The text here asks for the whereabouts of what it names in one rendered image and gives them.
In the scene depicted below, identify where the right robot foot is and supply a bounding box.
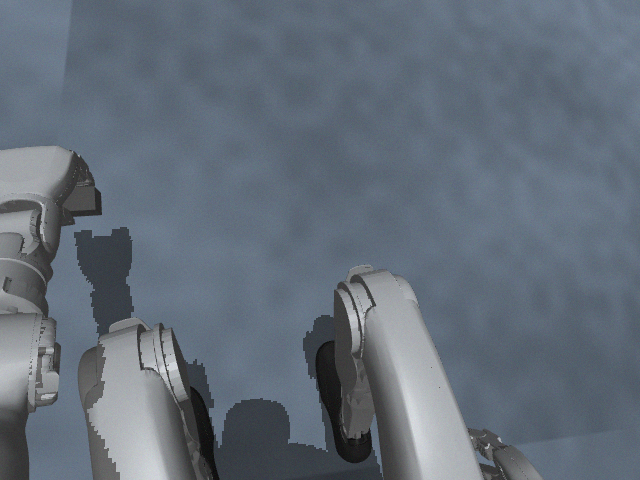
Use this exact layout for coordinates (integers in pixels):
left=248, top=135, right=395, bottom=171
left=315, top=340, right=372, bottom=463

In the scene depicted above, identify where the right robot hand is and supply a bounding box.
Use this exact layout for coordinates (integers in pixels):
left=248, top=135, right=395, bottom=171
left=467, top=428, right=544, bottom=480

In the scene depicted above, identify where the left robot hand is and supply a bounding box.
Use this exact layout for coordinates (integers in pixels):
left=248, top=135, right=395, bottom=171
left=0, top=145, right=95, bottom=226

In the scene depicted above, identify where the left robot arm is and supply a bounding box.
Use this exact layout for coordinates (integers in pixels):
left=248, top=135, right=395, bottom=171
left=0, top=193, right=62, bottom=480

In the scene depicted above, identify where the left robot foot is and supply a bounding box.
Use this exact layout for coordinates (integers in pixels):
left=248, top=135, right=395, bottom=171
left=190, top=386, right=220, bottom=480

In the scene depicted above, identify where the small box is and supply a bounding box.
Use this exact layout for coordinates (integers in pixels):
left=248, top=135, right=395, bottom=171
left=62, top=186, right=102, bottom=217

